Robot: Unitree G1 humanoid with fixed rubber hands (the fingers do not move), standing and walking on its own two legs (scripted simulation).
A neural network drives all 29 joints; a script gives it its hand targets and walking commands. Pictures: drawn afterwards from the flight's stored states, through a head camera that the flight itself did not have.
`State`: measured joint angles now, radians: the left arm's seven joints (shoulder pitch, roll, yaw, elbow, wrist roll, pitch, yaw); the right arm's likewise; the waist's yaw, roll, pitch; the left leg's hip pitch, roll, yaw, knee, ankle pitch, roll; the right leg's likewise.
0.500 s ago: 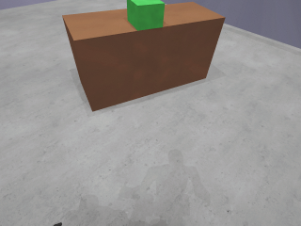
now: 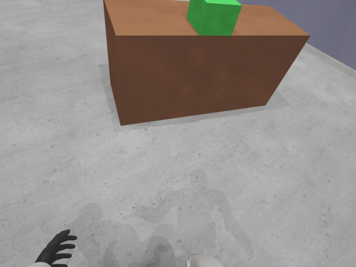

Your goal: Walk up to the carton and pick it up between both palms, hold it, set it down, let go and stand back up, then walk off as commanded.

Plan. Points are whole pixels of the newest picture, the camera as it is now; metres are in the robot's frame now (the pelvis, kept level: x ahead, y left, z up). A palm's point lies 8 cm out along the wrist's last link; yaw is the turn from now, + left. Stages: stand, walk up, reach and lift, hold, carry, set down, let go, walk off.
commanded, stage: walk up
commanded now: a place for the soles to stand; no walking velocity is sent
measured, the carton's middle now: (212, 12) +1.42 -0.23 +0.01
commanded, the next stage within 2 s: none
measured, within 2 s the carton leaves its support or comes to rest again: neither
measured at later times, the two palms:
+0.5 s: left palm (74, 233) +0.23 +0.23 -0.13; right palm (298, 204) +0.30 -0.37 -0.07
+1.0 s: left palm (102, 169) +0.41 +0.20 -0.13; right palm (300, 182) +0.38 -0.42 -0.08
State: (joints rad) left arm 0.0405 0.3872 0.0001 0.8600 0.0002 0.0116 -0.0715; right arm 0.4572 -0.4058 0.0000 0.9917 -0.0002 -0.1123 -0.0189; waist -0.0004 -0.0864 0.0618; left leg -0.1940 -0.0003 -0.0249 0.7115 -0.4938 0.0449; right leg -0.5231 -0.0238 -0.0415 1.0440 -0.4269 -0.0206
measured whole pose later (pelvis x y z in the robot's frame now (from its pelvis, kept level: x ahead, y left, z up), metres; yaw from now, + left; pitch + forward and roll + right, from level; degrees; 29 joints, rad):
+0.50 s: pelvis +0.19 -0.06 +0.00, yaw +4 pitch -2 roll -1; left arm 0.28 0.39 0.00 0.86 0.00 -0.04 -0.06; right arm 0.20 -0.40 0.00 0.89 0.00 -0.11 -0.01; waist 0.00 -0.06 0.09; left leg -0.54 0.02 -0.04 1.00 -0.40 0.01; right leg -0.19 0.01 -0.11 0.66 -0.44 -0.05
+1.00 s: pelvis +0.33 -0.10 -0.01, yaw +8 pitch -1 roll +1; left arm 0.11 0.42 0.00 0.86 0.00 0.03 -0.08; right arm 0.40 -0.39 0.00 0.88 0.00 -0.12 -0.04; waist 0.00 -0.11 0.07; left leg -0.34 0.02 -0.05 0.78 -0.43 0.03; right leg -0.50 -0.10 0.02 1.01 -0.47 0.00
